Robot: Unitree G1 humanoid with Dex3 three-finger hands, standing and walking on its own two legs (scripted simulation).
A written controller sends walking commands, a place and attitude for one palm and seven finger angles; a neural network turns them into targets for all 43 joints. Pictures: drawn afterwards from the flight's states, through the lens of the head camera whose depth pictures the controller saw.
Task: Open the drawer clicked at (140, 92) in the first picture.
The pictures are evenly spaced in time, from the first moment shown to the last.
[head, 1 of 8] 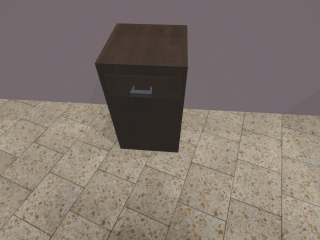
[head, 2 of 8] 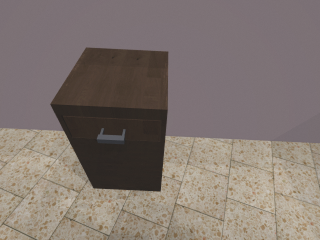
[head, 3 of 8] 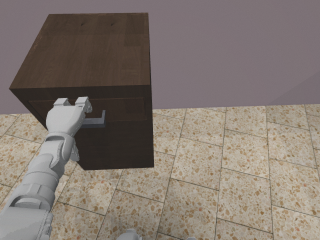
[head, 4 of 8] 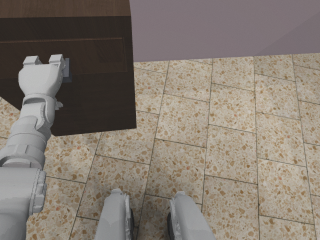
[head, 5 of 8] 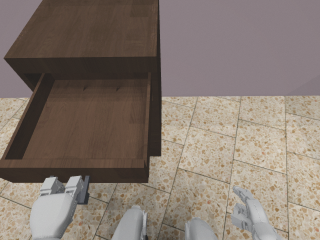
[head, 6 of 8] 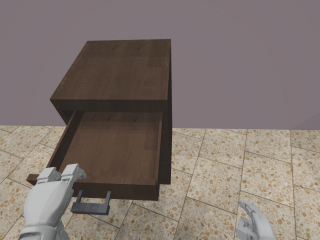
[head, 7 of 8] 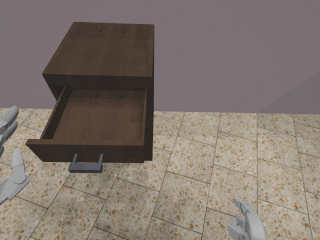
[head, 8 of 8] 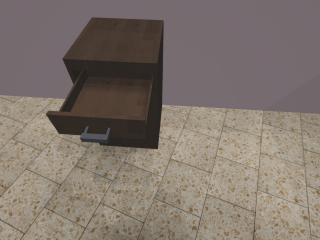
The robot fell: no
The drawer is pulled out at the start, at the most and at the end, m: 0.00 0.30 0.28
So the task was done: yes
